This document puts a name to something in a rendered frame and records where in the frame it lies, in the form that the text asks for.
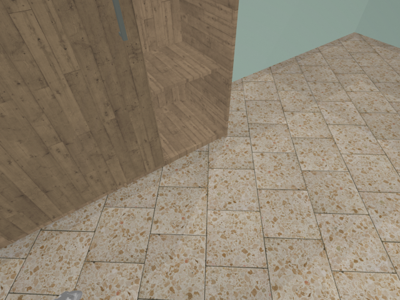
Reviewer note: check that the handle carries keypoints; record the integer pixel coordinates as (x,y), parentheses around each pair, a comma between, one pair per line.
(120,21)

